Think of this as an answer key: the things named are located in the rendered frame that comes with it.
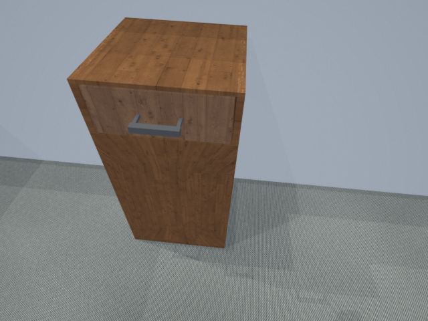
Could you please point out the drawer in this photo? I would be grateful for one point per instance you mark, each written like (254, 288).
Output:
(206, 118)

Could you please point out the handle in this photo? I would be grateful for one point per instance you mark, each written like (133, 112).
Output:
(154, 129)

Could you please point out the cabinet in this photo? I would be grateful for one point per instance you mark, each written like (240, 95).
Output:
(174, 191)

